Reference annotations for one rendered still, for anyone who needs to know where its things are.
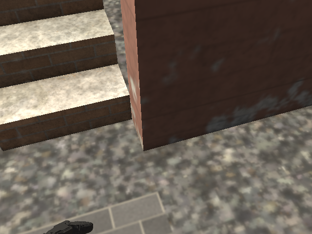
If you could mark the left robot hand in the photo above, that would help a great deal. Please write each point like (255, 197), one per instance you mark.
(72, 227)

